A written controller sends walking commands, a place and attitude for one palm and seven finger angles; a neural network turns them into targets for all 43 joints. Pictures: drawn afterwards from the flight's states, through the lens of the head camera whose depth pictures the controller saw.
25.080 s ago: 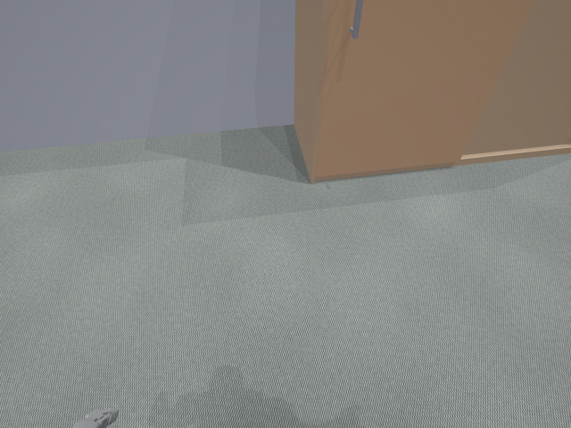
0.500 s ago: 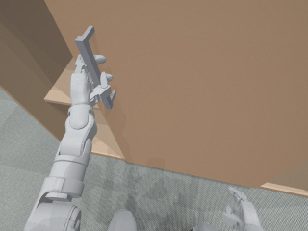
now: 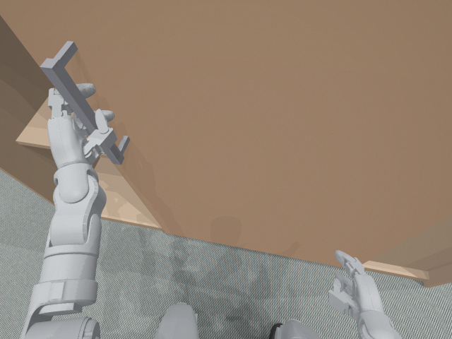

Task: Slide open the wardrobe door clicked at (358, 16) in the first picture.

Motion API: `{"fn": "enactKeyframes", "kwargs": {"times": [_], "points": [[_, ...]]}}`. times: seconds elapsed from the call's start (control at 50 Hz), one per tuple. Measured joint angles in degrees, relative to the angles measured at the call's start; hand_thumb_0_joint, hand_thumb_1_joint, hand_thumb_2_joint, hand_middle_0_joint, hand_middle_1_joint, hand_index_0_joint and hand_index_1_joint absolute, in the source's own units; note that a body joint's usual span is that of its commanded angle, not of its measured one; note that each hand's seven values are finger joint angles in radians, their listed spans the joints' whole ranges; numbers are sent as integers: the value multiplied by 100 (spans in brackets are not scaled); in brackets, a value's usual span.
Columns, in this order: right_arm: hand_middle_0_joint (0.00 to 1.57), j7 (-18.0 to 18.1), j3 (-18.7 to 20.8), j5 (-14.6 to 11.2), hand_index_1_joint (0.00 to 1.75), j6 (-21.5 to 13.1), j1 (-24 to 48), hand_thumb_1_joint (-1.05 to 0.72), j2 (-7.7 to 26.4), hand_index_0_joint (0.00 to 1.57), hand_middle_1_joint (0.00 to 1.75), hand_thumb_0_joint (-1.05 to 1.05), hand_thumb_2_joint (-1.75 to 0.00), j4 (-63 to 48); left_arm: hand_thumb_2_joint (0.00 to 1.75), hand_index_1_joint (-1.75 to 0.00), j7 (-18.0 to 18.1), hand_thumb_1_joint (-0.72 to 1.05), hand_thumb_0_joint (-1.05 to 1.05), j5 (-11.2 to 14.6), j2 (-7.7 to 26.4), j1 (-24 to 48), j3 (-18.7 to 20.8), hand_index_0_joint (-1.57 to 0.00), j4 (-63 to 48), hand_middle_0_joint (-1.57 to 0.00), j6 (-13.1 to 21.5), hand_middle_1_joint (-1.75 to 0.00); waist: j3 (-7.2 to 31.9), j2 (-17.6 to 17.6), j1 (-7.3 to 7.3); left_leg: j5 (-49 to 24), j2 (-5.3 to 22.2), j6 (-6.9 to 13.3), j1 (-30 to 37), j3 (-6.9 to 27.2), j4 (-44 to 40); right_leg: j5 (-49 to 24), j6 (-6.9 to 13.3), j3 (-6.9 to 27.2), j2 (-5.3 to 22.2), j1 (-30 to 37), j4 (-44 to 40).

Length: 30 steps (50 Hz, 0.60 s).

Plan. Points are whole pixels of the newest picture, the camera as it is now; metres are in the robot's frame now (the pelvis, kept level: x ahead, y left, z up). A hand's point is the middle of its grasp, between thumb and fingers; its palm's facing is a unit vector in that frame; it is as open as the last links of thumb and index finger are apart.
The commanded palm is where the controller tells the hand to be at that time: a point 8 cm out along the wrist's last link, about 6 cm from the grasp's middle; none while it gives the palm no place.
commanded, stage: step sideways, sliding the door along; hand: left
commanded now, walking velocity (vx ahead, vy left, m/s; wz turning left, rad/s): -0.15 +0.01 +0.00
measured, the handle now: (97, 113) +0.42 +0.29 +0.11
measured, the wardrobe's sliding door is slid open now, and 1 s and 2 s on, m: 0.47 0.47 0.47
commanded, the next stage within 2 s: stop walking and hold the door there in 0.54 s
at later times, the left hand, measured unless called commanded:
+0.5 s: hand (112, 130) +0.38 +0.24 +0.12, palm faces +0.57 -0.81 -0.11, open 6.5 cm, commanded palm +0.33 +0.17 +0.12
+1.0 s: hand (102, 136) +0.37 +0.26 +0.12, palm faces +0.37 -0.91 -0.21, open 6.3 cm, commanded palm +0.33 +0.27 +0.11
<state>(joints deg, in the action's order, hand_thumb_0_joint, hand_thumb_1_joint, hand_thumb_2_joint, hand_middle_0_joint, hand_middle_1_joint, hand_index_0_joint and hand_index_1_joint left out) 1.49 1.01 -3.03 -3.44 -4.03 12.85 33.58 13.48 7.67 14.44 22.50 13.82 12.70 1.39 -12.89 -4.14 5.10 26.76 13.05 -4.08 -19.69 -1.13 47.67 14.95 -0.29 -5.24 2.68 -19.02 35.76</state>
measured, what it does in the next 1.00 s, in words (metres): walks ahead: left foot, then left foot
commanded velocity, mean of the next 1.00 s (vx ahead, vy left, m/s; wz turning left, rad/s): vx -0.12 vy -0.04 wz -0.03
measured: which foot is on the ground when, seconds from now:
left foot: up 0.00-0.08, down 0.10-0.76, up 0.78-0.88, down 0.90-1.00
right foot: down 0.00-0.90, up 0.92-1.00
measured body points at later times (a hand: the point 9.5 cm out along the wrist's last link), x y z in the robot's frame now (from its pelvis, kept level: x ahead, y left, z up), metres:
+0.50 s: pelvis +0.05 -0.01 +0.01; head +0.12 -0.02 +0.46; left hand +0.34 +0.28 +0.13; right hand +0.27 -0.22 -0.09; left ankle +0.00 +0.12 -0.72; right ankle +0.05 -0.16 -0.71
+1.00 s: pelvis +0.10 +0.05 +0.01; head +0.09 +0.04 +0.46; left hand +0.35 +0.31 +0.13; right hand +0.28 -0.19 -0.07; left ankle +0.11 +0.16 -0.72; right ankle +0.08 -0.07 -0.70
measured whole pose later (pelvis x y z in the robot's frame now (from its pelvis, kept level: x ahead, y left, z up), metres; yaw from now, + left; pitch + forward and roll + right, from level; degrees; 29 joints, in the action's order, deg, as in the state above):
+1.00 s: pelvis +0.10 +0.05 +0.01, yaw -4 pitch -1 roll +1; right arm 4.5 0.0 -0.3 -1.3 -9.6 12.3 33.3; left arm 12.2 2.6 12.3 -11.2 9.6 -8.4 0.7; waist 0.2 -1.3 2.8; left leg 17.2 3.7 0.7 -14.2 -9.8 33.0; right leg 25.2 -1.2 0.0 1.8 -19.1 45.9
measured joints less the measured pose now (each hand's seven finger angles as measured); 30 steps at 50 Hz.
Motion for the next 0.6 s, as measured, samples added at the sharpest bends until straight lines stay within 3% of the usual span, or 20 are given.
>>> {"fn": "enactKeyframes", "kwargs": {"times": [0.04, 0.06, 0.08, 0.1, 0.16, 0.2, 0.26, 0.32, 0.38, 0.44, 0.48, 0.52, 0.6], "points": [[20, 145, 57, -6, 30, -89, 17, -90, 131, 20, 30, 1, -90, 108, 88, -138, 103, 79, 1, -10, -37, -54, 72, -9, -107, -34, -56, -128, 23, 104, -72, 341, -509, 99, -146, -93, 128, -63, 37, 15, 105, -99, -30], [20, 204, 85, -12, 30, -122, -7, -90, 204, 20, 30, 1, -90, 142, 88, -138, 157, 79, 1, -22, -70, -84, 78, -8, -184, -34, -86, -128, 36, 116, -108, 54, -667, 123, -74, -214, -267, -148, 54, -4, 122, -143, -21], [20, 248, 122, -13, 30, -134, -63, -90, 279, 20, 30, 1, -90, 147, 88, -139, 197, 79, 1, -35, -107, -127, 65, -8, -275, -33, -114, -129, 73, 79, -130, -762, -721, 163, 68, -370, -786, -218, 49, -47, 94, -201, 49], [20, 273, 184, -6, 30, -140, -146, -90, 339, 20, 30, 1, -90, 144, 88, -139, 211, 79, 1, -44, -138, -169, 28, -8, -368, -33, -138, -129, 136, -1, -123, -1425, -645, 262, 183, -422, -1099, -251, -1, -89, 5, -267, 169], [20, 195, 317, -13, 30, -98, -358, -91, 234, 20, 30, 1, -90, 209, 88, -139, 132, 81, 2, -91, -85, -155, -120, -9, -403, -29, -147, -130, 160, 215, 98, -840, -586, 243, 397, -515, -1182, 735, -83, 266, -111, -380, 820], [20, 116, 268, 4, 30, -156, -474, -91, 167, 20, 30, 1, -90, 196, 87, -138, 163, 82, 2, -116, -93, -204, -139, -9, -436, -27, -201, -129, 152, 248, 164, -750, -527, 169, 575, -513, -1349, 868, -70, 303, -145, -306, 993], [20, 25, 147, 33, 30, -307, -577, -91, 66, 20, 30, 1, -90, 129, 87, -138, 244, 82, 1, -98, -93, -371, -90, -8, -567, -25, -352, -129, 156, 199, 204, -826, -429, 67, 811, -517, -1589, 524, -55, 236, -156, -26, 566], [20, -5, -8, 46, 30, -399, -614, -90, -40, 20, 30, 1, -90, 38, 87, -138, 299, 82, 1, -71, -61, -544, -2, -6, -658, -24, -441, -127, 222, 184, 217, -750, -389, -28, 898, -525, -1566, -317, -48, 143, -130, 379, -334], [20, 68, -113, 64, 30, -376, -460, -90, -49, 20, 30, 1, -90, 61, 88, -139, 387, 82, 0, -97, -125, -709, 71, -3, -712, -24, -459, -125, 322, 52, 119, -960, -312, -3, 625, -475, -1160, -28, -26, 25, -161, 511, -569], [20, 217, -106, 51, 30, -316, -372, -90, 54, 20, 30, 1, -90, 87, 88, -139, 465, 82, 0, -161, -300, -864, -53, -1, -857, -24, -493, -123, 494, 21, 49, -950, -484, 176, 380, -299, -929, 10, -41, -35, -26, 397, -472], [20, 301, -45, 66, 30, -253, -365, -90, 151, 20, 30, 1, -90, 103, 87, -139, 476, 83, 0, -224, -443, -1009, -241, -1, -1038, -23, -518, -123, 618, -5, 50, -817, -576, 155, 481, -292, -1211, -48, -118, -47, 65, 309, -355], [20, 309, 42, 76, 30, -183, -352, -90, 223, 20, 30, 1, -90, 71, 87, -140, 455, 83, 1, -265, -558, -1154, -456, -2, -1277, -21, -564, -123, 677, -44, 108, -730, -599, 169, 617, -360, -1495, -195, -186, 14, 90, 193, -161], [20, 145, 99, 69, 30, -168, -339, -91, 157, 20, 30, 1, -90, -152, 87, -138, 403, 85, 1, -371, -674, -1448, -792, -1, -1647, -19, -465, -123, 659, 26, 318, -596, -687, 252, 918, -518, -1812, 462, -72, 290, 28, -39, 442]]}}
